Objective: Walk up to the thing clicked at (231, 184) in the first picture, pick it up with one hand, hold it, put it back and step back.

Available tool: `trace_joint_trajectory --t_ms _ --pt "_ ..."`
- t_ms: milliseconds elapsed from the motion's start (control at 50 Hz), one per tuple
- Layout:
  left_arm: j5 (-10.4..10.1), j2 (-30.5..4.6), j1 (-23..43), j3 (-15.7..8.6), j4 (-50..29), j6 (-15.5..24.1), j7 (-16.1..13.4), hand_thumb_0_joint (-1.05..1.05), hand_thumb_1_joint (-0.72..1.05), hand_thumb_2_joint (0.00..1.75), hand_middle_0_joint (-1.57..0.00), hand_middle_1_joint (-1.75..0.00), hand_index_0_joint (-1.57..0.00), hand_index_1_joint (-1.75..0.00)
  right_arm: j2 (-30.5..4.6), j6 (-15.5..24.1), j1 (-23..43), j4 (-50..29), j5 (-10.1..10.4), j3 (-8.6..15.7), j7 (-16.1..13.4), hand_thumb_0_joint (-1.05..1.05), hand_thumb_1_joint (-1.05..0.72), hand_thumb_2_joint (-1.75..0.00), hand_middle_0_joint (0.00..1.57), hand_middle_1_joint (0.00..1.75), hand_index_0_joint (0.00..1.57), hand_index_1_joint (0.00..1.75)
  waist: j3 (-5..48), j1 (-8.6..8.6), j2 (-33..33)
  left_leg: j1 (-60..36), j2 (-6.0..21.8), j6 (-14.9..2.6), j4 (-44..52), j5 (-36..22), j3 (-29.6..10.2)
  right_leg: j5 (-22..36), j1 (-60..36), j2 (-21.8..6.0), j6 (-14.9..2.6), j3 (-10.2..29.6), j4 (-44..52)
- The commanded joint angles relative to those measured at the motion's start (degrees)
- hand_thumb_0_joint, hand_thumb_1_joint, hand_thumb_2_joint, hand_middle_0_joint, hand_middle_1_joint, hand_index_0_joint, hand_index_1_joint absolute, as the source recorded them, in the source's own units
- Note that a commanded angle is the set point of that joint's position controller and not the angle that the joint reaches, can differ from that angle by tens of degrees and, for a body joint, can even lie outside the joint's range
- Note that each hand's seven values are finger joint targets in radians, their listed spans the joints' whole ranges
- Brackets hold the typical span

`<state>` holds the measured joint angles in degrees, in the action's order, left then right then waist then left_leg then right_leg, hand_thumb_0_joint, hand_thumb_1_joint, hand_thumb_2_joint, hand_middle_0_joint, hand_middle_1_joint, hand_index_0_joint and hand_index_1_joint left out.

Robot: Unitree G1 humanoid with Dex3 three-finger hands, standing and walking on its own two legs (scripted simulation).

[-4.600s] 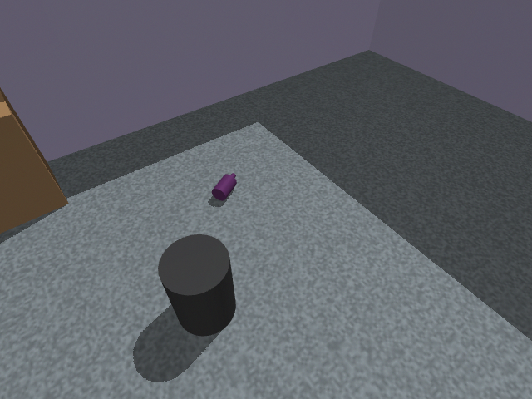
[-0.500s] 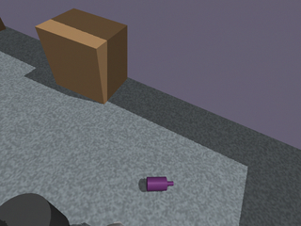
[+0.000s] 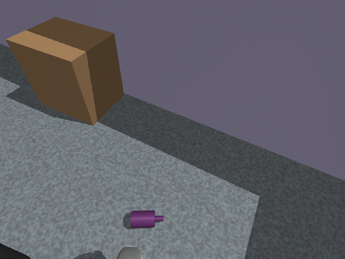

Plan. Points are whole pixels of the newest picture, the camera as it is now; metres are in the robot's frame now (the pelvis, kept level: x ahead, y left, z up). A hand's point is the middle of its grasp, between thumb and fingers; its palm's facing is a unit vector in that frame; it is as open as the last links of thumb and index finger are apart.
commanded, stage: walk up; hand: left
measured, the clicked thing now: (147, 218) +0.45 +0.11 -0.68
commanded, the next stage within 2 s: none
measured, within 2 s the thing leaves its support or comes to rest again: neither
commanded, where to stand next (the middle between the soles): +0.10 -0.17 m, yaw +5 degrees
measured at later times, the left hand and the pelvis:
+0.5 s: hand out of the picture +0.13 +0.10 -0.15, palm faces -0.01 -0.92 -0.38, open 7.4 cm; pelvis +0.03 -0.19 +0.00, yaw +1 degrees
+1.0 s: hand out of the picture +0.08 +0.12 -0.13, palm faces +0.06 -0.87 -0.49, open 7.4 cm; pelvis +0.04 -0.19 +0.01, yaw +4 degrees
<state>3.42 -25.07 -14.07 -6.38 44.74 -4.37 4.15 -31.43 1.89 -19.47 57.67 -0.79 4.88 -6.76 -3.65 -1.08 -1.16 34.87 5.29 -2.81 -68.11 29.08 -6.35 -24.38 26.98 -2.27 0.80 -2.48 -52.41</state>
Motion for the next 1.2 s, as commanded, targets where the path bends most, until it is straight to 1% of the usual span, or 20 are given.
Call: trace_joint_trajectory --t_ms 0,100,120,140,160,280,420,440,460,480,500,560,820,880,900,920,940,1040,1120,1180 --pt "0.1 -15.53 3.73 -4.26 -5.46 1.57 -1.29 0.0 0.9 0.9 -0.2 -0.3 -0.2 -0.3 -10.77 2.86 -8.23 0.06 0.72 2.03 -0.33 0.0 -0.9 -0.9 0.2 0.3 0.2 0.3 -0.74 1.12 -13.12 1.77 -1.65 0.22 6.01 -0.93 8.15 -3.35 -6.45 -9.82 -13.66 18.86 27.89" --pt "0.27 -10.69 7.38 -1.26 -8.69 0.71 -1.24 0.0 0.9 0.9 -0.2 -0.3 -0.2 -0.3 -7.24 4.29 -17.42 0.84 0.63 1.84 -0.38 0.0 -0.9 -0.9 0.2 0.3 0.2 0.3 2.1 4.92 -6.64 -23.53 -3.73 -0.75 34.13 -17.31 9.72 18.48 2.33 -6.68 -12.36 9.17 13.43" --pt "-0.18 -7.88 6.31 -0.14 -9.42 0.95 -1.27 0.0 0.9 0.9 -0.2 -0.3 -0.2 -0.3 -10.28 4.65 -19.28 0.04 -0.61 3.02 -0.98 0.0 -0.9 -0.9 0.2 0.3 0.2 0.3 4.67 6.66 1.68 -31.87 2.29 -1.63 40.92 -16.87 -2.72 15.1 8.99 -3.61 -8.09 5.48 1.52" --pt "-0.41 -5.09 3.42 0.39 -9.8 0.86 -1.45 0.0 0.9 0.9 -0.2 -0.3 -0.2 -0.3 -15.56 4.74 -16.39 -3.0 -1.75 4.27 -1.82 0.0 -0.9 -0.9 0.2 0.3 0.2 0.3 4.65 4.16 10.83 -36.54 18.06 -6.48 45.42 -20.32 -29.79 -2.95 20.76 2.72 -3.16 6.35 -8.46" --pt "0.38 -12.05 -0.41 -1.42 -8.21 -0.19 -2.15 0.0 0.9 0.9 -0.2 -0.3 -0.2 -0.3 -19.16 4.52 -12.55 -5.52 0.31 5.32 -1.98 0.0 -0.9 -0.9 0.2 0.3 0.2 0.3 7.6 3.42 2.85 -33.55 26.23 -11.96 45.55 -18.91 -36.57 -8.92 19.19 0.6 -1.51 12.6 -15.51" --pt "-1.56 -11.65 -2.15 -2.58 -4.4 -0.06 -1.99 0.0 0.9 0.9 -0.2 -0.3 -0.2 -0.3 -11.04 4.56 -2.1 -9.22 -0.21 3.2 -0.46 0.0 -0.9 -0.9 0.2 0.3 0.2 0.3 3.32 -0.45 7.73 -16.97 12.57 -10.95 38.66 -29.81 -5.85 -0.15 9.76 1.35 -0.78 13.14 -24.04" --pt "-3.45 -9.4 -6.76 -1.68 4.54 2.73 -3.12 0.0 0.9 0.9 -0.2 -0.3 -0.2 -0.3 -9.47 0.59 6.2 -10.91 -1.96 1.73 4.24 0.0 -0.9 -0.9 0.2 0.3 0.2 0.3 4.44 -1.5 10.66 -1.08 3.6 -6.54 28.37 2.98 4.46 2.43 -15.35 3.95 0.99 -1.86 10.68" --pt "-2.69 -10.83 -7.79 -2.29 5.56 3.27 -3.83 0.0 0.9 0.9 -0.2 -0.3 -0.2 -0.3 -5.54 -0.35 4.62 -10.55 -1.7 0.45 4.31 0.0 -0.9 -0.9 0.2 0.3 0.2 0.3 3.06 -2.87 1.74 3.7 0.92 -4.53 18.73 5.59 6.99 0.25 -17.27 4.15 0.7 0.99 15.69" --pt "-1.62 -14.45 -7.68 -2.53 4.49 4.17 -4.48 0.0 0.9 0.9 -0.2 -0.3 -0.2 -0.3 -0.32 -0.71 4.31 -11.47 -0.92 -1.25 4.44 0.0 -0.9 -0.9 0.2 0.3 0.2 0.3 1.41 -3.68 -12.17 8.02 -2.67 -1.31 4.73 5.27 10.22 -9.84 -12.3 -6.48 -3.28 21.54 26.29" --pt "-1.34 -19.41 -0.83 -2.35 1.51 4.97 -4.97 0.0 0.9 0.9 -0.2 -0.3 -0.2 -0.3 -1.3 -0.81 6.99 -12.75 -0.38 -0.94 4.18 0.0 -0.9 -0.9 0.2 0.3 0.2 0.3 -0.68 -1.62 -11.11 7.45 -4.4 0.57 4.3 3.97 0.48 -13.02 -3.84 -16.74 -10.51 42.33 35.11" --pt "-1.91 -21.55 4.63 -2.38 0.93 5.24 -5.21 0.0 0.9 0.9 -0.2 -0.3 -0.2 -0.3 -5.66 -0.69 8.92 -11.97 -0.19 0.51 3.69 0.0 -0.9 -0.9 0.2 0.3 0.2 0.3 -3.06 -0.7 -7.05 6.15 -1.65 1.09 3.05 3.05 -2.77 -16.43 -0.25 -18.65 -13.6 44.17 37.25" --pt "-2.19 -18.57 6.77 -2.23 2.82 6.54 -5.68 0.0 0.9 0.9 -0.2 -0.3 -0.2 -0.3 -7.56 -0.63 2.95 -6.54 0.35 1.29 4.37 0.0 -0.9 -0.9 0.2 0.3 0.2 0.3 -0.64 1.17 -8.75 3.91 -0.37 0.77 4.75 -1.39 0.99 -5.71 -6.44 -15.1 -11.95 31.68 27.91" --pt "-3.1 -15.58 -0.17 -0.73 3.21 8.12 -8.39 0.0 0.9 0.9 -0.2 -0.3 -0.2 -0.3 -2.94 -2.01 9.45 -9.71 -0.44 2.25 7.15 0.0 -0.9 -0.9 0.2 0.3 0.2 0.3 7.7 -0.31 -9.56 -7.52 -3.66 1.86 21.35 -2.95 6.28 44.18 -17.06 -12.96 -12.93 17.21 13.86" --pt "-3.98 -12.66 1.79 1.11 2.68 7.2 -7.94 0.0 0.9 0.9 -0.2 -0.3 -0.2 -0.3 -3.41 -1.15 4.39 -7.28 -0.82 2.82 6.84 0.0 -0.9 -0.9 0.2 0.3 0.2 0.3 9.83 3.19 -4.18 -26.1 -4.67 -0.68 36.3 -18.79 5.73 32.26 -5.02 -7.41 -6.23 9.54 3.58" --pt "-4.22 -9.47 2.02 1.97 1.97 7.24 -7.9 0.0 0.9 0.9 -0.2 -0.3 -0.2 -0.3 -8.92 -0.98 5.63 -8.37 -0.92 4.05 6.8 0.0 -0.9 -0.9 0.2 0.3 0.2 0.3 11.32 3.39 9.59 -32.09 6.84 -6.14 35.95 -30.11 -12.15 15.99 6.0 -0.42 -1.43 3.22 -4.46" --pt "-4.18 -11.38 4.14 1.43 3.36 6.86 -8.68 0.0 0.9 0.9 -0.2 -0.3 -0.2 -0.3 -10.12 -1.31 6.65 -9.07 0.26 3.71 7.0 0.0 -0.9 -0.9 0.2 0.3 0.2 0.3 11.29 4.45 12.2 -27.1 14.22 -14.32 37.18 -31.38 -19.1 -10.57 3.96 1.33 -1.22 2.12 -5.39" --pt "-3.85 -12.1 5.82 1.69 4.08 6.74 -8.58 0.0 0.9 0.9 -0.2 -0.3 -0.2 -0.3 -8.18 -1.43 7.51 -9.09 0.2 3.37 7.08 0.0 -0.9 -0.9 0.2 0.3 0.2 0.3 8.66 4.07 9.27 -23.0 13.71 -15.12 38.5 -29.37 -17.51 -13.96 2.5 0.7 -1.48 4.37 -7.67" --pt "-3.56 -10.07 -1.78 1.43 9.75 7.57 -6.98 0.0 0.9 0.9 -0.2 -0.3 -0.2 -0.3 -4.82 -2.19 17.06 -9.19 0.84 0.72 6.6 0.0 -0.9 -0.9 0.2 0.3 0.2 0.3 4.59 -2.21 9.33 -10.85 3.79 -5.25 32.04 -23.51 -3.89 7.08 -13.42 1.8 -1.82 0.25 13.82" --pt "-2.29 -17.59 8.08 0.7 7.73 8.24 -6.56 0.0 0.9 0.9 -0.2 -0.3 -0.2 -0.3 -2.8 -2.54 14.58 -6.45 0.99 0.33 6.05 0.0 -0.9 -0.9 0.2 0.3 0.2 0.3 3.3 1.4 -5.96 -14.33 -3.28 0.9 19.4 0.63 2.83 3.71 -4.46 -17.61 -13.43 28.99 28.25" --pt "-2.84 -11.72 12.35 2.79 8.08 7.47 -5.94 0.0 0.9 0.9 -0.2 -0.3 -0.2 -0.3 -3.7 -1.35 11.79 -2.81 0.96 0.51 6.8 0.0 -0.9 -0.9 0.2 0.3 0.2 0.3 1.74 3.86 0.59 -22.16 -0.27 -0.9 37.94 -9.5 -3.33 8.12 0.59 -6.09 -4.28 10.95 19.91"
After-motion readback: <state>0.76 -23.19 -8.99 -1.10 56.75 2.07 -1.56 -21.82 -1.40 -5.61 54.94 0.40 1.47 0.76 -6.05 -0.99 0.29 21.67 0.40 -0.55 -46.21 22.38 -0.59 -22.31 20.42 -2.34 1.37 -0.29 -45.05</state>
